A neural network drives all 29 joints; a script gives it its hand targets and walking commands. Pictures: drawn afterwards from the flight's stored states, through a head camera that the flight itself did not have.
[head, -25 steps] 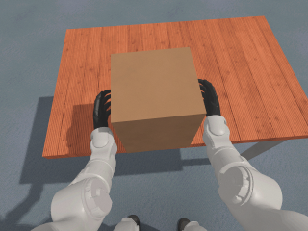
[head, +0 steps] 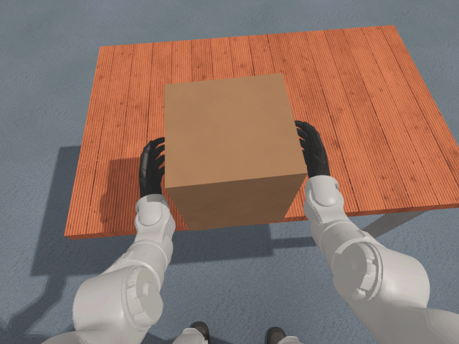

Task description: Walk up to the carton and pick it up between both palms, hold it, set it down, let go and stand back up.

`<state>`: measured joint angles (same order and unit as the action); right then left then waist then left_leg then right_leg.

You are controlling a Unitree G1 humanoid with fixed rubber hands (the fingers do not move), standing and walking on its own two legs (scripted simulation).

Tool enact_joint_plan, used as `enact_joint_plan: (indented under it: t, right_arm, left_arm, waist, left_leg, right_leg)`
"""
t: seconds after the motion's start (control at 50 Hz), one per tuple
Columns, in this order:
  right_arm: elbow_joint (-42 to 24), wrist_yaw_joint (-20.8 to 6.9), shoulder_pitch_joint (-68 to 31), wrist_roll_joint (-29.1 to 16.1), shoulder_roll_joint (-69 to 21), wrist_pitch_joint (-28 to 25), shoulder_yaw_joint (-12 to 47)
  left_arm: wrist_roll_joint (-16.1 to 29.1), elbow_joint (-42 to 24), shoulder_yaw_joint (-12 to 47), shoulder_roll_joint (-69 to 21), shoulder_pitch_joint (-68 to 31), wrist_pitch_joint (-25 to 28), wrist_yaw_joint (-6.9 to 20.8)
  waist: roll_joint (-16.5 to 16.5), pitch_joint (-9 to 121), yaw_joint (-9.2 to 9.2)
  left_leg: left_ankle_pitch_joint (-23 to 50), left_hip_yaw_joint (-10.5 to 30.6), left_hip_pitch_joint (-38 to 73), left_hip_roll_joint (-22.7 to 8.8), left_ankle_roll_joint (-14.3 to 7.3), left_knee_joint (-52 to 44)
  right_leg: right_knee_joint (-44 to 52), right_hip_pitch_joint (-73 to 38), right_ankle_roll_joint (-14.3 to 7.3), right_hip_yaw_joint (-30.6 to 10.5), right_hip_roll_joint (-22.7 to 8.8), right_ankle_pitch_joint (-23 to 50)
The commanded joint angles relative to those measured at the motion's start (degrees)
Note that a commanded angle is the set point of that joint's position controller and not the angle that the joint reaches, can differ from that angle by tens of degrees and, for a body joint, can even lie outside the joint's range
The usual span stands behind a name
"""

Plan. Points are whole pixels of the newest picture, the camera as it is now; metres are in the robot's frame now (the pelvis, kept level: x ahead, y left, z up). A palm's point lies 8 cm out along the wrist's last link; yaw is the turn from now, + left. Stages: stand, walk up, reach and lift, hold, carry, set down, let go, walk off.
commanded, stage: reach and lift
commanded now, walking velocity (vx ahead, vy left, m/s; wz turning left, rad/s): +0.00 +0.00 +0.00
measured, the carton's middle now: (230, 161) +0.45 +0.04 -0.05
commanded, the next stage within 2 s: none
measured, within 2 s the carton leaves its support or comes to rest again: leaves its support in 0.80 s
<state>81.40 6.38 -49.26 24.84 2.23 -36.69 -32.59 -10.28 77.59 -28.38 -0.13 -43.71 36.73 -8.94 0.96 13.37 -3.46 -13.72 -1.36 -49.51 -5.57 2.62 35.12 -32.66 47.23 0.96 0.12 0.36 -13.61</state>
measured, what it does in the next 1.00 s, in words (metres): stands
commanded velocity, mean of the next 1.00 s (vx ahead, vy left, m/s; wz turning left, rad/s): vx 0.00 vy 0.00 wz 0.00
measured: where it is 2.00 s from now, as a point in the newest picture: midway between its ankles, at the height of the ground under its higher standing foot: outside the picture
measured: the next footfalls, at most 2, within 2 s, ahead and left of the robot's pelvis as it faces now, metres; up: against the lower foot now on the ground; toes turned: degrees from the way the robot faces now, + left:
none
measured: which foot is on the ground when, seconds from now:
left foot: down 0.00-1.00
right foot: down 0.00-1.00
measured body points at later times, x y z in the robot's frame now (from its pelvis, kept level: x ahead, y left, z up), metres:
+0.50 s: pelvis -0.01 +0.00 -0.01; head +0.11 -0.01 +0.42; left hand +0.38 +0.18 -0.03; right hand +0.43 -0.12 -0.01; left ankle +0.00 +0.15 -0.71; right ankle -0.01 -0.13 -0.71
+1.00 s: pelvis -0.03 +0.00 -0.01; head +0.02 +0.00 +0.44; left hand +0.36 +0.19 +0.01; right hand +0.40 -0.11 +0.04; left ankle +0.00 +0.15 -0.71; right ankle -0.01 -0.13 -0.71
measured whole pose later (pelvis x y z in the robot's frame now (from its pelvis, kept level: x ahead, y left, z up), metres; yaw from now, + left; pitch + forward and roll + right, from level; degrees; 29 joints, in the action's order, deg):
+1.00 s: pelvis -0.03 +0.00 -0.01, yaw +2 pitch +21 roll -2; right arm 74.2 9.4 -46.7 -0.7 3.2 -19.0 -3.4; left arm 13.2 78.9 -3.6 3.8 -41.9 27.3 -11.3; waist 3.5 17.4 -1.0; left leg -15.6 2.1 -47.9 -4.6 2.7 42.3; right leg -39.0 44.1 0.9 2.7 -0.1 -15.9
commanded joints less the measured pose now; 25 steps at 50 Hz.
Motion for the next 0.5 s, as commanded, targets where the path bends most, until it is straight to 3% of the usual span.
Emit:
enact_joint_plan:
  t: [0.0, 0.02, 0.04, 0.06, 0.1, 0.14, 0.16, 0.22, 0.26, 0.32, 0.34, 0.36, 0.38, 0.44, 0.48]
  right_arm:
    - [8.6, -10.1, -22.9, 8.5, -31.9, -3.1, 15.6]
    - [8.5, -10.2, -22.1, 8.1, -32.5, -3.9, 18.1]
    - [8.3, -10.2, -23.4, 7.5, -32.2, -4.2, 18.3]
    - [8.9, -10.1, -23.5, 6.8, -31.9, -4.0, 18.4]
    - [9.1, -9.9, -23.7, 8.0, -32.5, -3.8, 17.5]
    - [10.6, -9.7, -23.9, 6.7, -31.7, -3.7, 18.6]
    - [11.2, -10.0, -24.7, 6.1, -30.7, -3.2, 19.5]
    - [8.1, -9.6, -25.2, 5.0, -32.3, -3.9, 20.5]
    - [10.4, -9.1, -25.6, 5.4, -33.7, -3.0, 20.5]
    - [10.7, -9.3, -26.2, 3.3, -33.3, -2.9, 22.3]
    - [9.5, -9.1, -25.5, 2.9, -33.8, -3.3, 23.6]
    - [9.1, -9.3, -27.8, 2.5, -32.9, -3.4, 23.5]
    - [10.9, -9.1, -25.1, 2.2, -34.5, -2.5, 24.0]
    - [7.8, -9.0, -28.1, 0.0, -34.3, -2.5, 26.3]
    - [8.0, -8.8, -27.8, 0.2, -34.8, -1.2, 27.1]
  left_arm:
    - [-6.8, 0.1, 14.4, -27.9, -27.9, 2.8, 7.9]
    - [-6.3, 2.1, 13.8, -28.5, -27.3, 3.1, 8.1]
    - [-5.6, 1.1, 16.2, -29.0, -27.4, 3.0, 8.1]
    - [-5.7, 2.0, 16.3, -28.7, -27.1, 2.8, 8.1]
    - [-4.7, 2.0, 16.6, -29.0, -29.7, 3.7, 8.5]
    - [-2.2, 1.1, 19.2, -29.9, -30.2, 3.4, 8.5]
    - [-2.2, 2.6, 18.4, -28.7, -28.8, 3.3, 8.4]
    - [-0.2, 2.4, 20.5, -29.5, -30.0, 4.2, 8.8]
    - [-2.0, 2.2, 19.1, -29.1, -31.6, 3.9, 8.8]
    - [-0.1, -0.7, 21.9, -30.1, -33.4, 3.8, 8.7]
    - [0.9, 1.6, 22.8, -32.1, -30.9, 4.0, 8.5]
    - [1.5, 1.0, 23.0, -31.4, -34.3, 3.9, 8.8]
    - [1.2, 0.9, 23.1, -31.7, -31.6, 3.5, 8.6]
    - [1.5, 0.8, 22.2, -31.2, -34.0, 3.9, 8.6]
    - [2.7, 0.4, 24.3, -32.1, -35.9, 3.5, 8.9]
  waist:
    - [-0.6, 32.9, -1.12]
    - [-2.5, 32.1, -2.78]
    - [-0.7, 33.9, -1.47]
    - [-0.1, 33.7, -2.18]
    - [-1.5, 33.0, -0.73]
    - [-1.9, 35.4, 0.24]
    - [-1.6, 34.7, -1.62]
    - [-2.5, 36.6, 0.26]
    - [-2.5, 35.0, -1.03]
    - [-0.4, 38.4, -0.02]
    - [-0.7, 40.5, -0.34]
    - [-1.4, 41.8, 0.53]
    - [-0.5, 40.6, -0.09]
    - [-2.3, 39.2, -0.49]
    - [-2.0, 39.9, 0.46]
  left_leg:
    - [24.7, -7.1, 16.6, 4.9, 0.0, 1.5]
    - [24.4, -7.0, 14.8, 4.9, -0.6, 1.2]
    - [25.7, -6.6, 16.7, 5.0, -0.2, 1.3]
    - [24.2, -6.7, 15.4, 5.1, -0.1, 1.0]
    - [20.3, -6.4, 14.1, 5.3, -0.6, 0.1]
    - [22.8, -5.6, 17.7, 4.7, -0.2, 1.1]
    - [22.8, -6.2, 14.9, 5.1, -0.4, 2.2]
    - [20.9, -5.5, 13.8, 5.2, -0.4, 2.4]
    - [18.3, -6.2, 12.1, 5.2, -0.5, 1.8]
    - [25.1, -5.3, 17.2, 4.9, 0.7, 3.4]
    - [25.6, -4.7, 15.3, 5.0, 0.9, 3.6]
    - [24.2, -4.9, 14.7, 4.9, 0.5, 4.0]
    - [23.3, -4.6, 15.7, 5.0, 0.2, 3.2]
    - [23.8, -4.9, 14.4, 5.4, 0.0, 4.6]
    - [20.5, -4.1, 14.4, 5.4, -0.1, 4.5]
  right_leg:
    - [-2.4, -23.4, -0.4, 5.7, 3.6, 30.9]
    - [-3.2, -24.5, 0.0, 5.6, 3.4, 32.4]
    - [-3.2, -23.9, 0.0, 5.8, 3.5, 33.7]
    - [-2.8, -23.8, -0.2, 5.5, 3.5, 32.7]
    - [-2.4, -24.3, -0.2, 5.5, 3.4, 29.9]
    - [-2.0, -20.9, -0.6, 6.5, 4.3, 28.6]
    - [-2.8, -21.1, -0.5, 6.1, 3.9, 28.7]
    - [-3.3, -21.8, -0.2, 6.0, 3.7, 30.5]
    - [-3.5, -21.1, 0.5, 5.5, 3.4, 28.0]
    - [-4.5, -21.8, -0.3, 5.8, 4.2, 34.3]
    - [-5.0, -22.8, -0.1, 6.2, 4.4, 35.4]
    - [-4.8, -21.4, -0.4, 5.9, 3.8, 34.7]
    - [-4.6, -21.3, -0.1, 5.5, 4.1, 32.8]
    - [-5.3, -21.8, 0.0, 5.5, 4.0, 33.0]
    - [-5.8, -21.7, 0.3, 5.1, 4.2, 31.1]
